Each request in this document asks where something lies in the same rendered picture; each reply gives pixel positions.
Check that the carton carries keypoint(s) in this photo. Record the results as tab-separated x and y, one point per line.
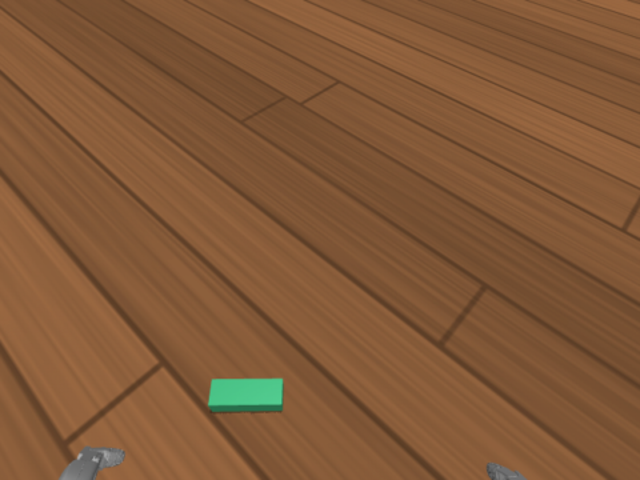
246	395

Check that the left robot hand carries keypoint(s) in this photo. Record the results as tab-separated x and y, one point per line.
90	461

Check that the right robot hand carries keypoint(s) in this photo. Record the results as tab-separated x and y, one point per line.
498	472

